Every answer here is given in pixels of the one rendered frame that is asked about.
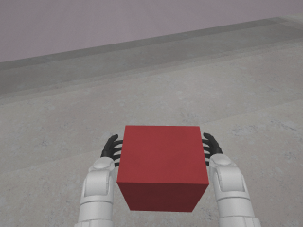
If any robot left hand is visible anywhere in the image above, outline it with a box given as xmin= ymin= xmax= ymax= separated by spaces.
xmin=100 ymin=134 xmax=123 ymax=167

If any robot right forearm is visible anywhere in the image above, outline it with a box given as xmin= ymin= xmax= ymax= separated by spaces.
xmin=209 ymin=153 xmax=261 ymax=227

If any carton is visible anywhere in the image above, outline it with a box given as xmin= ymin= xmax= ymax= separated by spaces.
xmin=116 ymin=125 xmax=209 ymax=213

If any robot left forearm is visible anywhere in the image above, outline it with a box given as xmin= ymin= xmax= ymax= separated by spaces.
xmin=74 ymin=157 xmax=116 ymax=227

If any robot right hand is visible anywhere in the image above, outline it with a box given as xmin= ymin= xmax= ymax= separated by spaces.
xmin=202 ymin=132 xmax=223 ymax=166

